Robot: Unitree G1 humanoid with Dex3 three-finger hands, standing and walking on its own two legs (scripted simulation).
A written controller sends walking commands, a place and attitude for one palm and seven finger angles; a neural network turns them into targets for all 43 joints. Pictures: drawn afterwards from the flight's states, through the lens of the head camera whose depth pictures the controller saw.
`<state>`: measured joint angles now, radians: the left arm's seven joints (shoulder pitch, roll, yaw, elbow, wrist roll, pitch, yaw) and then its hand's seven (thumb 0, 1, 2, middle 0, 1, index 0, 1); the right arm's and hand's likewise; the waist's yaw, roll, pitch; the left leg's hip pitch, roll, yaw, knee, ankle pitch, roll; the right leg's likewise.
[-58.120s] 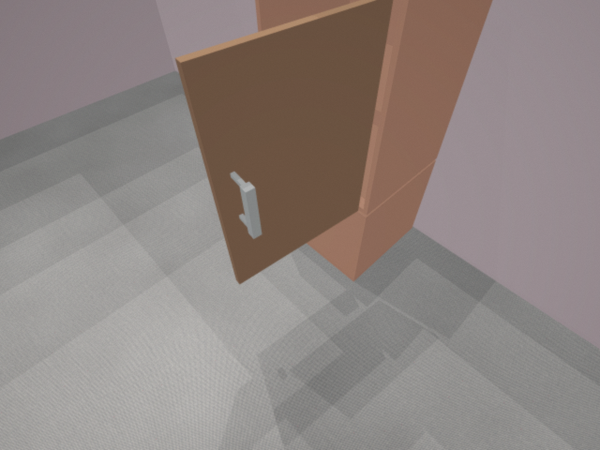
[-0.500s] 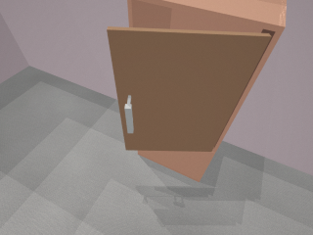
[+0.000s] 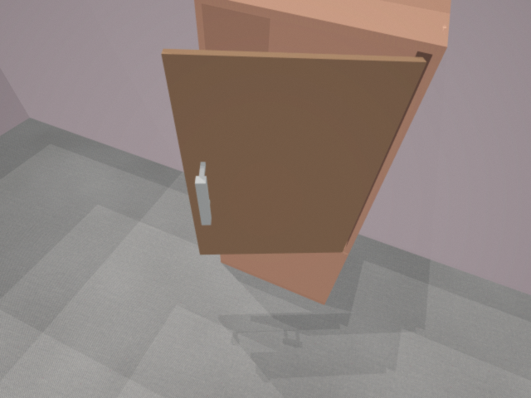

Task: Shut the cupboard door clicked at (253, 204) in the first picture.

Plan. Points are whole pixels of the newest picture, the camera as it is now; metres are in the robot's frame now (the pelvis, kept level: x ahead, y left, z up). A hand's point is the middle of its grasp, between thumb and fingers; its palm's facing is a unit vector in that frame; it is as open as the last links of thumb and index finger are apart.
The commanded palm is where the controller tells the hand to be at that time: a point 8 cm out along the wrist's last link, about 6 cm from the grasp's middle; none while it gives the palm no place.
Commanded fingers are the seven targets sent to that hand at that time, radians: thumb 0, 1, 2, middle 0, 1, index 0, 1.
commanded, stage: look again from close up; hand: left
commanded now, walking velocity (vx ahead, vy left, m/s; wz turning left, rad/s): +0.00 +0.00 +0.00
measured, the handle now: (204, 194) +0.52 +0.15 -0.05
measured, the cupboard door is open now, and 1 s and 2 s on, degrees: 26 26 26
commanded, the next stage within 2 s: shuffle to correct the standing spot in 0.52 s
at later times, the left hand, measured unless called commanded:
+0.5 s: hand out of the picture +0.04 +0.20 -0.18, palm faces +0.01 -0.98 -0.22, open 7.3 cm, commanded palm none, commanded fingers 0.00 0.90 0.90 -0.20 -0.30 -0.20 -0.30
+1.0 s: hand out of the picture +0.01 +0.17 -0.19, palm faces +0.06 -0.98 -0.18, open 7.3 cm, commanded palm none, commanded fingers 0.00 0.90 0.90 -0.20 -0.30 -0.20 -0.30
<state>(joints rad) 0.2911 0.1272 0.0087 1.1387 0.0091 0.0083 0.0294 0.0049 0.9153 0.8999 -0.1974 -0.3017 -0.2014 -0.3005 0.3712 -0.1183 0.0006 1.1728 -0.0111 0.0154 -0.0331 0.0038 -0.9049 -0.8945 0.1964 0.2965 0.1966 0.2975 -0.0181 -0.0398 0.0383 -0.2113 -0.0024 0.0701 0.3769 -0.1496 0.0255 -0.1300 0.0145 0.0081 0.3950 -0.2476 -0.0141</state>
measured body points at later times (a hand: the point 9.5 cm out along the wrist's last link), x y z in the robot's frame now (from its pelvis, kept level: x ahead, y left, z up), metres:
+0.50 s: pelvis +0.02 +0.01 -0.01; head +0.02 +0.02 +0.44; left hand +0.04 +0.25 -0.16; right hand +0.06 -0.22 -0.16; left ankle +0.04 +0.10 -0.74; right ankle -0.02 -0.11 -0.74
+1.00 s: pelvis +0.05 -0.01 -0.01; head +0.06 +0.00 +0.44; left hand +0.01 +0.22 -0.18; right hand +0.07 -0.24 -0.17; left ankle +0.04 +0.10 -0.74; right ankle -0.02 -0.11 -0.74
